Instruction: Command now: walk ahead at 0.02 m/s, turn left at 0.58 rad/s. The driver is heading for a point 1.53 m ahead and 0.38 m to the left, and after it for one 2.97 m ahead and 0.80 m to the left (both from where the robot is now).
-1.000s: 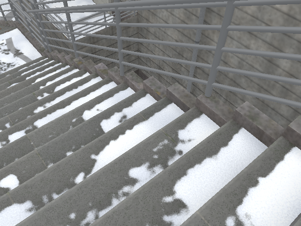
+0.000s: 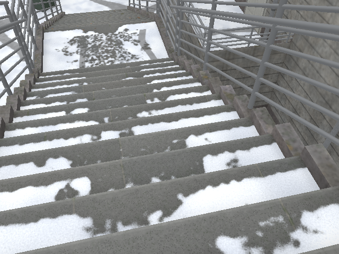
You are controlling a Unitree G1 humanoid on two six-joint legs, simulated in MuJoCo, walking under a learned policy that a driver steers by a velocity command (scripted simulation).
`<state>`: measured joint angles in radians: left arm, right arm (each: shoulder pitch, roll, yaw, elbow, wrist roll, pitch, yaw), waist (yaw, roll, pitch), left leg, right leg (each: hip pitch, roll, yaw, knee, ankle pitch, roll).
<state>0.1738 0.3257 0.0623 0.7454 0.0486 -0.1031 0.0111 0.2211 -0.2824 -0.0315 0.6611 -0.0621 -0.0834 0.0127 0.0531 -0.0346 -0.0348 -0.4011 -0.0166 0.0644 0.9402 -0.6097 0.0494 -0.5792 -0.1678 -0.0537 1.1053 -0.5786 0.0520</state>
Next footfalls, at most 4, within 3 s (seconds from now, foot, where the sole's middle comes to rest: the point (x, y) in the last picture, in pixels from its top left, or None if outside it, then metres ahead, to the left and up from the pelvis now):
0.38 right None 0.02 -0.14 -0.72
0.86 left None -0.10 0.07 -0.72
1.22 right None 0.01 -0.10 -0.72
2.64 right None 0.27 -0.03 -0.88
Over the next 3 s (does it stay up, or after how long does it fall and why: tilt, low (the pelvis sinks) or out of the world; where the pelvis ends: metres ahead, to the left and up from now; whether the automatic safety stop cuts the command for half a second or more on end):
stays up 0.17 0.01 -0.13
